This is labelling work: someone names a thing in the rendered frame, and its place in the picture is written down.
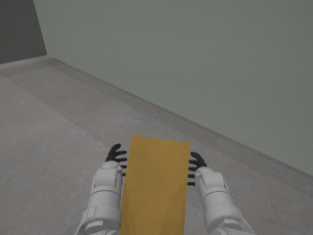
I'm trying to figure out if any left robot forearm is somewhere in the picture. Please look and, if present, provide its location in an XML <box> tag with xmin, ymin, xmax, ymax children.
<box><xmin>74</xmin><ymin>161</ymin><xmax>123</xmax><ymax>235</ymax></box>

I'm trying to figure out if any left robot hand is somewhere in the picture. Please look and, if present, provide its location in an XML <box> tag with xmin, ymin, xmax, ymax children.
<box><xmin>105</xmin><ymin>143</ymin><xmax>127</xmax><ymax>176</ymax></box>

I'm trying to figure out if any carton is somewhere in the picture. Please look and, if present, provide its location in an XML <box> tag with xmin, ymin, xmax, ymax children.
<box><xmin>118</xmin><ymin>135</ymin><xmax>191</xmax><ymax>235</ymax></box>

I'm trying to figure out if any right robot forearm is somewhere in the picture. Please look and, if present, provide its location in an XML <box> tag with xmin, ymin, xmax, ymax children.
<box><xmin>195</xmin><ymin>166</ymin><xmax>256</xmax><ymax>235</ymax></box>

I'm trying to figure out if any right robot hand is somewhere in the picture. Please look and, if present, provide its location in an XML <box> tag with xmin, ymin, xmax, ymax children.
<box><xmin>187</xmin><ymin>152</ymin><xmax>207</xmax><ymax>186</ymax></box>

